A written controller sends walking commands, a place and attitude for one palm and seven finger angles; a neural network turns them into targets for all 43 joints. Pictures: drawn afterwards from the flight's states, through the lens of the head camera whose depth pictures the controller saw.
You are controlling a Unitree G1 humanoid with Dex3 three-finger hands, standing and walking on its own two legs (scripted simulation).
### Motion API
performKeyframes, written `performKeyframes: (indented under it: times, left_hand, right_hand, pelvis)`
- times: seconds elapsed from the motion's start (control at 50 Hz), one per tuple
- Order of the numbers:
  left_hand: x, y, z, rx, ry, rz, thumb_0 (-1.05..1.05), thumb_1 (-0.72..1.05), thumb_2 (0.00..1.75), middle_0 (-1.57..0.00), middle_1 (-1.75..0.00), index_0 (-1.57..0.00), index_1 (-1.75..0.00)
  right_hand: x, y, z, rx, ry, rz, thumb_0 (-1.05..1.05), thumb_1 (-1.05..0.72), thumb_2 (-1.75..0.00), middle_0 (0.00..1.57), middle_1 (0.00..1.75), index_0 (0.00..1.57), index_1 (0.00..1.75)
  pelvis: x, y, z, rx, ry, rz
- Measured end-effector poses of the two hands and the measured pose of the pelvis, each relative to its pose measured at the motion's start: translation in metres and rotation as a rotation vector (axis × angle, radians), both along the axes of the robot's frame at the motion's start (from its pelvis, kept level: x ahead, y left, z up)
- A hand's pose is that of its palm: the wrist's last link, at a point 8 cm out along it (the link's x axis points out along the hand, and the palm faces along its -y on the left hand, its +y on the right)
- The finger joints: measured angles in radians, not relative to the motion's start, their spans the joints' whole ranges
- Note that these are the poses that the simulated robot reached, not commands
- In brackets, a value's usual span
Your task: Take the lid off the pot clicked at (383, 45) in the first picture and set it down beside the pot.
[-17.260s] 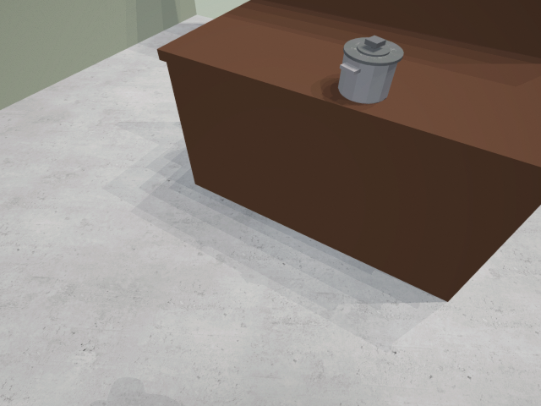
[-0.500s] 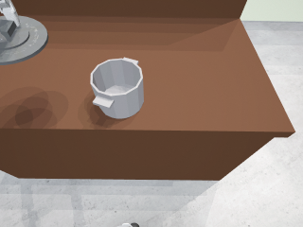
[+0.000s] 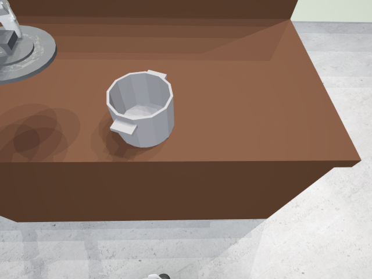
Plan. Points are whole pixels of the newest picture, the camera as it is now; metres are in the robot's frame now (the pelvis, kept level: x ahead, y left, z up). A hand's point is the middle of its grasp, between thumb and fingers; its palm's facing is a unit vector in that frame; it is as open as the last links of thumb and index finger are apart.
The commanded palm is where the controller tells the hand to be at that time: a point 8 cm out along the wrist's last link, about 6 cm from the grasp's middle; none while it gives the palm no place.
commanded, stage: lower the lid onto the table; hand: left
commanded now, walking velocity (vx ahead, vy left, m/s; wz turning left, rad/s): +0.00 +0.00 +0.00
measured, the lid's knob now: (0, 40) +0.51 +0.32 +0.22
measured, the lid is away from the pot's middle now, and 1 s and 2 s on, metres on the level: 0.23 0.22 0.23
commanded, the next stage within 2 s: none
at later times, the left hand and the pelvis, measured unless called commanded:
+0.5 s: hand out of the picture +0.48 +0.31 +0.21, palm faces -0.34 -0.13 -0.93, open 7.7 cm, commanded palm +0.49 +0.31 +0.28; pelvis +0.00 +0.00 +0.00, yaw -1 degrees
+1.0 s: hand (12, 71) +0.48 +0.31 +0.17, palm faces -0.39 -0.12 -0.91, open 7.7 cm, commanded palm +0.51 +0.31 +0.24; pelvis +0.00 +0.00 -0.01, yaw -1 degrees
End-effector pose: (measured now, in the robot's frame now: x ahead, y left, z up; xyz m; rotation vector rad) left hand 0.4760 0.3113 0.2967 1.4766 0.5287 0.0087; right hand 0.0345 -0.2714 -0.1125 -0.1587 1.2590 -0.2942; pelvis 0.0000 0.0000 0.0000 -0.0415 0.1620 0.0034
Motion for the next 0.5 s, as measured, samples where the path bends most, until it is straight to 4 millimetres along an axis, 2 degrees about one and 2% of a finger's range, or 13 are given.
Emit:
performKeyframes:
  times: [0.18, 0.5]
  left_hand:
    - [0.003, -0.002, -0.012, -0.007, 0.013, -0.012, -0.02, 0.33, 0.74, -0.94, -1.08, -0.55, -0.92]
    - [0.001, 0.001, -0.029, -0.019, 0.03, -0.023, -0.02, 0.34, 0.74, -0.94, -1.08, -0.54, -0.92]
  right_hand:
    - [0.003, -0.002, 0.001, -0.009, -0.011, 0.001, 0.0, -0.91, -0.9, 0.2, 0.3, 0.2, 0.3]
    - [-0.003, -0.01, 0.002, -0.019, 0.01, -0.024, 0.0, -0.91, -0.9, 0.2, 0.3, 0.2, 0.3]
  pelvis:
    - [0.001, -0.001, -0.001, 0.0, 0.007, 0.0]
    - [0.002, -0.004, -0.001, 0.0, 0.011, -0.009]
